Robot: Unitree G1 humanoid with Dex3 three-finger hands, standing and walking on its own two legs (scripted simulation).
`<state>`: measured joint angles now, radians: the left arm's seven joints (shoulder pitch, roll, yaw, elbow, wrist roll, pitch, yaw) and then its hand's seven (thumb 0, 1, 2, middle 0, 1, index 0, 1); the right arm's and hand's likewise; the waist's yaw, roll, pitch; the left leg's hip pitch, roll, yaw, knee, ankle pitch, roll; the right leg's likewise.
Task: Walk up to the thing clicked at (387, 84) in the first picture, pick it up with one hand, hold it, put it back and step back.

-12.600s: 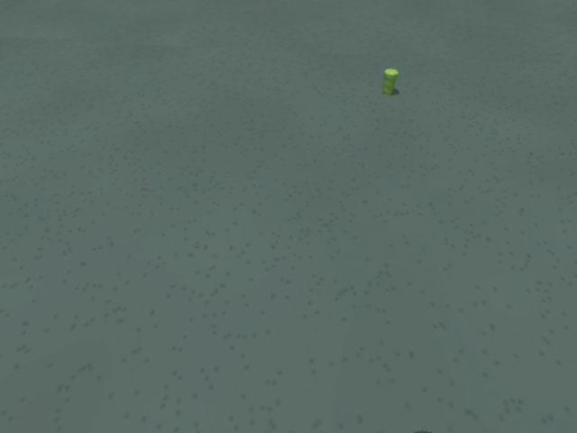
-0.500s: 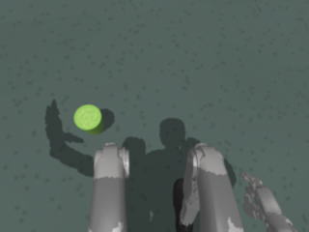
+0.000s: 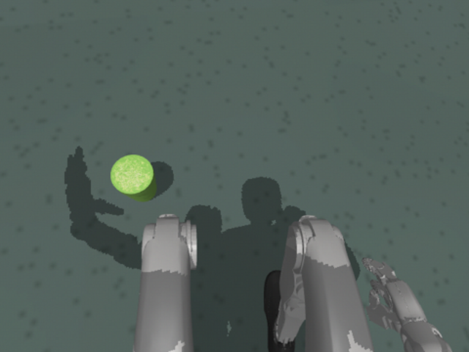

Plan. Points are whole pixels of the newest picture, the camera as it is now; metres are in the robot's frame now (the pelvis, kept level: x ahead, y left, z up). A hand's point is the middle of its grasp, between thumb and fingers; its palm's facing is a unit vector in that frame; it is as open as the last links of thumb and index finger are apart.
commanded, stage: approach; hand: left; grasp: from the side
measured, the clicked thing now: (138, 182) +0.43 +0.25 -0.30
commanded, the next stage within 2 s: close in in 0.60 s
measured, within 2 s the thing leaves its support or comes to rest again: neither
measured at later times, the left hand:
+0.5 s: hand (45, 193) +0.36 +0.37 -0.15, palm faces +0.22 -0.98 +0.05, open 17.4 cm
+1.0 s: hand (116, 196) +0.39 +0.28 -0.27, palm faces +0.22 -0.97 +0.08, open 17.6 cm
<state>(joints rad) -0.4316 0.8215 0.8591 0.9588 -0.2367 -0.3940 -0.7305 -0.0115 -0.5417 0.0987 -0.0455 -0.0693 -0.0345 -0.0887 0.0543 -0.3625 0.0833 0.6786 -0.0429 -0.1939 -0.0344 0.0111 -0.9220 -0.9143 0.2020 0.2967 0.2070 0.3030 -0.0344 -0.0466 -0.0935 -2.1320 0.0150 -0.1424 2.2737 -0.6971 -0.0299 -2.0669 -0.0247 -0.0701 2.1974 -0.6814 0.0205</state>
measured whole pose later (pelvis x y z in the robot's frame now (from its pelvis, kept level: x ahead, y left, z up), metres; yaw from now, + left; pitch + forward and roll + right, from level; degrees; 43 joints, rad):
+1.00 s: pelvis -0.02 +0.02 -0.10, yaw -8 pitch +12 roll -16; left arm -0.52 0.75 0.68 1.36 -0.19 -1.06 -0.35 -0.01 -0.60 0.02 -0.08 -0.09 -0.08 -0.10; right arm -0.18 -0.37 0.43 0.60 -0.30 -0.09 0.10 0.01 -0.93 -0.91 0.20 0.30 0.21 0.30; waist -0.18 -0.28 0.26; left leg -2.20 0.00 -0.35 2.68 -0.71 -0.03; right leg -2.07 0.05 -0.21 2.44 -0.62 0.05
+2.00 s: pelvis -0.02 +0.03 -0.10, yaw -11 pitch +10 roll -19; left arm -0.55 0.79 0.53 1.43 -0.08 -1.19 0.03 -0.02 0.04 0.53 -0.51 -0.57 -0.51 -0.57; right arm -0.21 -0.37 0.51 0.55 -0.38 0.00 0.16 0.00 -0.87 -0.90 0.20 0.30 0.21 0.30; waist -0.22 -0.29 0.31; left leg -2.19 0.01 -0.42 2.70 -0.72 -0.02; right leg -2.04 0.08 -0.25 2.40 -0.60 0.07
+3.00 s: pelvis -0.01 +0.02 -0.07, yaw -7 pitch +19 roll -15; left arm -0.44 0.58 0.41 0.91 -0.13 -0.87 -0.04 -0.03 -0.46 0.95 -0.70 -0.99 -0.67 -0.98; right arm -0.08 -0.33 0.28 0.59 -0.23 0.04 0.16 0.00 -0.90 -0.90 0.20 0.30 0.21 0.30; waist -0.13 -0.14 0.09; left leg -2.24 0.01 -0.30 2.57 -0.70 -0.01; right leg -2.10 0.02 -0.18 2.37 -0.63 0.05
